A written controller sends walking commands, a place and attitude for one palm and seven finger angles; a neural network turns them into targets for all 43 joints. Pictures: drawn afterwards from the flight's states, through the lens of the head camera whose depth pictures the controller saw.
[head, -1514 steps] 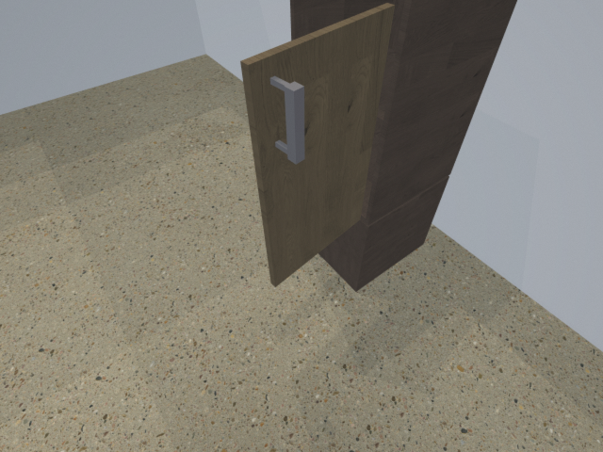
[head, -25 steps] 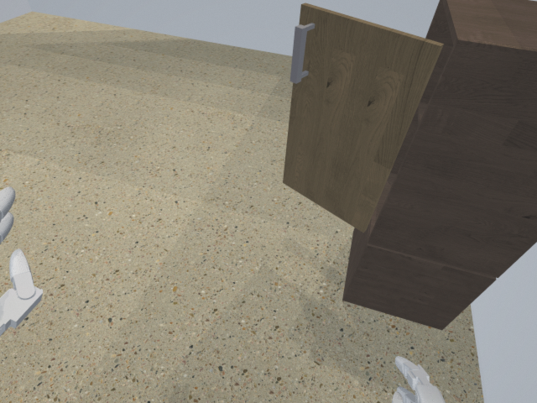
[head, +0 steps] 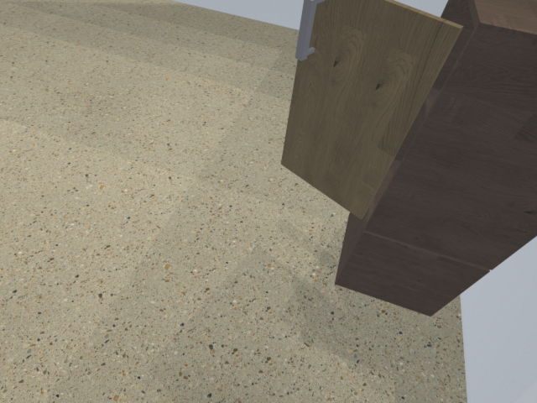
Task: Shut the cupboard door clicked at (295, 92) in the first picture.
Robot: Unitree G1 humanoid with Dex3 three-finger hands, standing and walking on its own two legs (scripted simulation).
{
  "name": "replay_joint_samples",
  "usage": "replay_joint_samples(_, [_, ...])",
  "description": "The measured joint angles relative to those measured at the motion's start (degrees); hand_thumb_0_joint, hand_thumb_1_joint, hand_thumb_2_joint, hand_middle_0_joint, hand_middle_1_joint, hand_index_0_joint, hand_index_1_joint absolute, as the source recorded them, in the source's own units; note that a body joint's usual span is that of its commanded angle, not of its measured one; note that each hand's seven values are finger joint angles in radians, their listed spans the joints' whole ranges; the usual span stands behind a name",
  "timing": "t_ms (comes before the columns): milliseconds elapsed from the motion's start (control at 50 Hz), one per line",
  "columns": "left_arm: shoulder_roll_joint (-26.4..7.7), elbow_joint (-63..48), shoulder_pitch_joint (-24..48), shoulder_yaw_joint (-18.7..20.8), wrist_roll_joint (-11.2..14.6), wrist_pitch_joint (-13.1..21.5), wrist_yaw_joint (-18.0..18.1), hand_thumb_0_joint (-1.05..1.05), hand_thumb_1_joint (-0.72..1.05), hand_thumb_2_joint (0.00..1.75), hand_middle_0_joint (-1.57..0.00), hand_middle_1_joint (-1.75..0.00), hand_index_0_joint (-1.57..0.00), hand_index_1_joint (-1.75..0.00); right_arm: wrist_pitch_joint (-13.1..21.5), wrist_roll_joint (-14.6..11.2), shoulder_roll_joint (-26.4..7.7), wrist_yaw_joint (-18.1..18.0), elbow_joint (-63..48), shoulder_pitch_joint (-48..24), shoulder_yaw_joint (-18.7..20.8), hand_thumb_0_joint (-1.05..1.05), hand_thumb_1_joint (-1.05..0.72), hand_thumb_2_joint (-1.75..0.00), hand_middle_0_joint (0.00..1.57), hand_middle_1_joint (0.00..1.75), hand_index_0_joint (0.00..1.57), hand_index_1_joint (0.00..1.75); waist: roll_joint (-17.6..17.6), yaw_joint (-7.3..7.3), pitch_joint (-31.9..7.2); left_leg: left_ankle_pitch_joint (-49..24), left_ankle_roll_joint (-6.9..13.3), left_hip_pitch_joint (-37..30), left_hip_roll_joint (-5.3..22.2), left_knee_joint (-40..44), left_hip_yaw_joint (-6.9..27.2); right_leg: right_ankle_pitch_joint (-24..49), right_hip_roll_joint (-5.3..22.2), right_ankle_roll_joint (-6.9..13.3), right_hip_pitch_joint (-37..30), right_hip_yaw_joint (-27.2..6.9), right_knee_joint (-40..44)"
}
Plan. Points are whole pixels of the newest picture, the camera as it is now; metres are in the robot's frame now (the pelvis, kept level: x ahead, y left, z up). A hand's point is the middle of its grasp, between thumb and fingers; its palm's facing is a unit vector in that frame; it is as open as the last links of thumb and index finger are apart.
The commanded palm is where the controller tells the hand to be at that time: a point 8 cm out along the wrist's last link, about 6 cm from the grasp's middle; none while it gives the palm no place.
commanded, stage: let the arm hang, fingers relaxed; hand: left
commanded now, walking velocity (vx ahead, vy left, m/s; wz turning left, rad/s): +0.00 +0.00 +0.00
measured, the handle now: (310, 28) +0.88 -0.05 +0.15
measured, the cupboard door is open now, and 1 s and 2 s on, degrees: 66 66 66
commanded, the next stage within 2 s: look to check the result in 0.66 s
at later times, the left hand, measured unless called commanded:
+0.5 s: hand out of the picture +0.01 +0.15 -0.17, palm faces +0.00 -0.98 -0.18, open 7.4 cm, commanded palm none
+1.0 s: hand out of the picture +0.00 +0.15 -0.17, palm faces +0.01 -0.98 -0.20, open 7.3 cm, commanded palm none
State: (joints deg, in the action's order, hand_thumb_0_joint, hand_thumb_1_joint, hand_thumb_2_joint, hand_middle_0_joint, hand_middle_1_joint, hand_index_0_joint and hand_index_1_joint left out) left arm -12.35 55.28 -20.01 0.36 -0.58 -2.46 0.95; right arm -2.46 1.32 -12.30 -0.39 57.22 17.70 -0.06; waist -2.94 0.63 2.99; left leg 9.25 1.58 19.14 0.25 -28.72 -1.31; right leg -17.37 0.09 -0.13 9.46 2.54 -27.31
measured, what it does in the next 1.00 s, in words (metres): stands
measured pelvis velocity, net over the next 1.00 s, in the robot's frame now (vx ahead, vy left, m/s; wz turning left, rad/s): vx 0.03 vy -0.02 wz -0.03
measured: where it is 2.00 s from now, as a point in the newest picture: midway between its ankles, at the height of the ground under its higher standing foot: outside the picture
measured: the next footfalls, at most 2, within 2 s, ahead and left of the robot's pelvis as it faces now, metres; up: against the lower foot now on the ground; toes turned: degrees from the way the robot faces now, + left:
none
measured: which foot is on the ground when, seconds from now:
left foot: down 0.00-1.00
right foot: down 0.00-1.00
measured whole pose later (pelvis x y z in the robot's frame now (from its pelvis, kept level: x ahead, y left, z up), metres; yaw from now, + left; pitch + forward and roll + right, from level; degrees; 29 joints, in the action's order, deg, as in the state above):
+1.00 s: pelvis +0.03 -0.02 +0.01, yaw -2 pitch -1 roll +0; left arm -7.6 66.1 -19.4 0.4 -0.3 0.3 2.5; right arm -1.0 0.7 -7.8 -1.9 64.8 16.0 0.3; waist 0.4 0.6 2.5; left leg 10.0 0.0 12.3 1.0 -23.7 -2.6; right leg -17.5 -0.6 1.0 3.2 1.0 -22.1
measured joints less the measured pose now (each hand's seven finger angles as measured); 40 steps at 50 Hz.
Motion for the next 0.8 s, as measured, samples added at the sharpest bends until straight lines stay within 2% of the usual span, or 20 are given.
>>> replay_joint_samples(140, [0.4,7.1,-2.1,0.1,0.1,0.9,0.2,0.0,0.93,0.9,-0.2,-0.3,-0.2,-0.3,0.4,-0.6,1.1,-0.6,3.1,0.4,0.4,0.01,-0.91,-0.89,0.2,0.3,0.2,0.3,3.8,-0.14,-0.1,-1.3,0.2,-2.6,-0.3,3.4,-1.0,1.3,0.4,-0.3,-1.9,-0.9,2.8])
replay_joint_samples(240, [0.8,9.4,-1.8,0.0,0.1,1.5,0.8,0.01,0.92,0.9,-0.2,-0.3,-0.2,-0.3,0.7,-0.7,2.4,-0.6,4.4,-0.8,0.3,0.01,-0.91,-0.89,0.2,0.3,0.2,0.3,5.1,0.0,-0.6,-1.4,0.1,-4.0,-0.4,4.5,-1.6,1.1,0.6,-0.3,-2.6,-1.6,2.8])
replay_joint_samples(540, [5.5,9.2,2.4,-0.7,0.2,2.7,1.1,0.0,0.91,0.9,-0.2,-0.3,-0.2,-0.3,1.4,-0.5,3.8,-1.0,6.9,-1.5,0.4,0.01,-0.91,-0.89,0.2,0.3,0.2,0.3,2.7,0.33,-2.0,-0.6,-0.8,-5.8,0.1,5.1,-1.7,0.2,0.0,0.5,-4.2,-1.8,3.3])
replay_joint_samples(800, [5.2,10.4,1.4,-0.1,0.3,2.8,1.4,0.01,0.92,0.9,-0.2,-0.3,-0.2,-0.3,1.6,-0.6,4.8,-1.4,7.6,-0.8,0.3,0.01,-0.91,-0.89,0.19,0.3,0.2,0.3,2.9,0.2,-1.0,0.3,-1.4,-6.3,0.7,4.9,-1.3,0.2,-0.6,1.0,-5.6,-1.5,4.9])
